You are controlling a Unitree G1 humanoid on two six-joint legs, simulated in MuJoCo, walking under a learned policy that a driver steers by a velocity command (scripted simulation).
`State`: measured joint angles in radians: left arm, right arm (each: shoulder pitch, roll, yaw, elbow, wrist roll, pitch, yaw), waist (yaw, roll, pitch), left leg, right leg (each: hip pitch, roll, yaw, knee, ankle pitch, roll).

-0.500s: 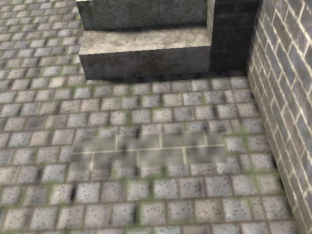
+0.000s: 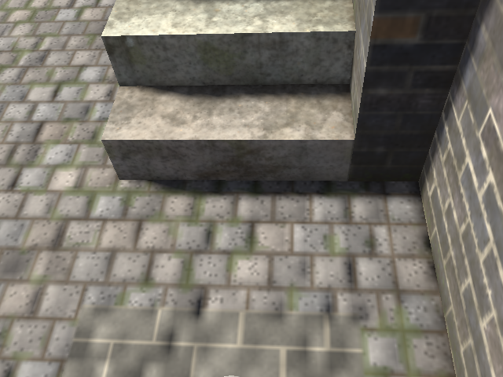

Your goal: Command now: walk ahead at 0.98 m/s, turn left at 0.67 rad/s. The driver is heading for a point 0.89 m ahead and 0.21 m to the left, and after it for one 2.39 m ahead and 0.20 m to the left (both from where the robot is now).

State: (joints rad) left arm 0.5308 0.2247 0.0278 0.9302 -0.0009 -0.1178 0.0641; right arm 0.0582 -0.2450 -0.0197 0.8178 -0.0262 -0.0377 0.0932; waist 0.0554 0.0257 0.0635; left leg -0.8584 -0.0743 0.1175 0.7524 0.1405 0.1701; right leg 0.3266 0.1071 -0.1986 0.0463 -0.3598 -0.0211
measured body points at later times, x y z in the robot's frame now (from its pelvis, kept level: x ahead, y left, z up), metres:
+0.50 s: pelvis +0.52 -0.01 -0.01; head +0.56 +0.00 +0.44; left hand +0.69 +0.28 -0.06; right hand +0.61 -0.30 -0.14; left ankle +0.27 +0.00 -0.64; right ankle +0.69 -0.11 -0.72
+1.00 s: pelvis +0.85 +0.20 +0.00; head +0.87 +0.22 +0.45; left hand +0.68 +0.39 -0.13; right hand +1.11 +0.14 -0.12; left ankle +0.85 +0.31 -0.72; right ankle +0.87 -0.01 -0.56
